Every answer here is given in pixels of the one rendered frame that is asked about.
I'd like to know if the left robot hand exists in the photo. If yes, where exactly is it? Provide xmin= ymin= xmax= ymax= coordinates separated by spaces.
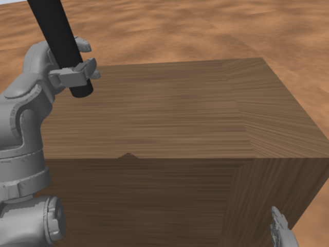
xmin=22 ymin=36 xmax=101 ymax=95

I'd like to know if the left robot arm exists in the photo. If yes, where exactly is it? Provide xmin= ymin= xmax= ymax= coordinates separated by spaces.
xmin=0 ymin=73 xmax=66 ymax=247

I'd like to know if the can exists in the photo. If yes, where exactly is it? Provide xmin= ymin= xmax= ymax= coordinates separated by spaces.
xmin=27 ymin=0 xmax=94 ymax=98

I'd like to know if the right robot hand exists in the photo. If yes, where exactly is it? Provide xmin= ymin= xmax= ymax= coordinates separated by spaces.
xmin=270 ymin=206 xmax=299 ymax=247

